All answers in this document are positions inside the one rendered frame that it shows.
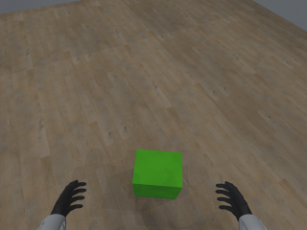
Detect right robot hand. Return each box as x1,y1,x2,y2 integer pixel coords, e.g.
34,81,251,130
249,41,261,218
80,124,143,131
215,181,252,221

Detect left robot forearm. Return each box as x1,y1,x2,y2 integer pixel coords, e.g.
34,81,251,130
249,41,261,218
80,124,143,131
36,214,66,230

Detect left robot hand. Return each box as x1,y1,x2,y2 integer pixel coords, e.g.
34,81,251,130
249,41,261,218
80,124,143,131
51,179,86,217

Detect right robot forearm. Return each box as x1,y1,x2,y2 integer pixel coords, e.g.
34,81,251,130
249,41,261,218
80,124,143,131
238,214,269,230

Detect carton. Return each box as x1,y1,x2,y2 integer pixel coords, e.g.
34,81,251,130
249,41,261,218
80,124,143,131
132,149,183,199

